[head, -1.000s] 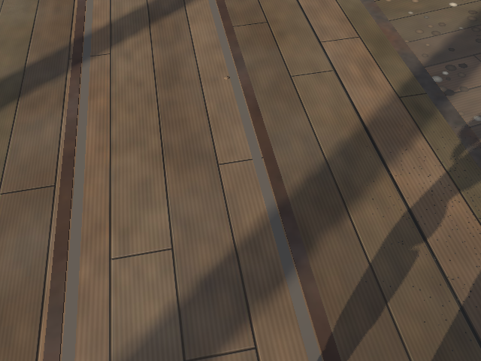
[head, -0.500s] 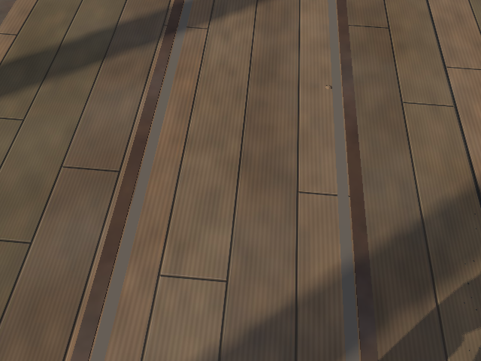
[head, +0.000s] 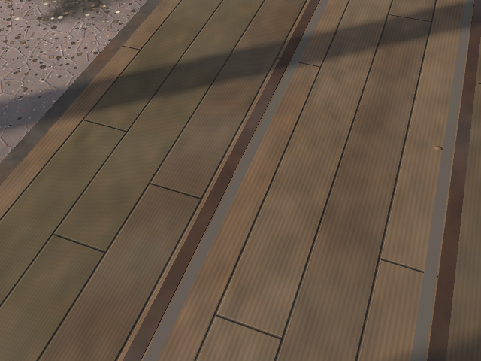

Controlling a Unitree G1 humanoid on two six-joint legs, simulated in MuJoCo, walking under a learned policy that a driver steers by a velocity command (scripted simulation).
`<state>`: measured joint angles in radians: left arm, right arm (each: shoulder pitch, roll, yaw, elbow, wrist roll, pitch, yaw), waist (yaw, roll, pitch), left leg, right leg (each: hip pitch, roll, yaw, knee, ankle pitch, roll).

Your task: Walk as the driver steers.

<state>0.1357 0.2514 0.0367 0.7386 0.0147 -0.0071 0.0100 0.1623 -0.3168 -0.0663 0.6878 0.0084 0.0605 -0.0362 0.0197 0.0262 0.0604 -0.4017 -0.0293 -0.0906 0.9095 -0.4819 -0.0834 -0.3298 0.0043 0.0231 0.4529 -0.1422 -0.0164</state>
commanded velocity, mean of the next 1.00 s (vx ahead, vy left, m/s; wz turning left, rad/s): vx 0.11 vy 0.00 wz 0.05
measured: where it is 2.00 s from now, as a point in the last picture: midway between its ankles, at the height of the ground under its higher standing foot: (270, 290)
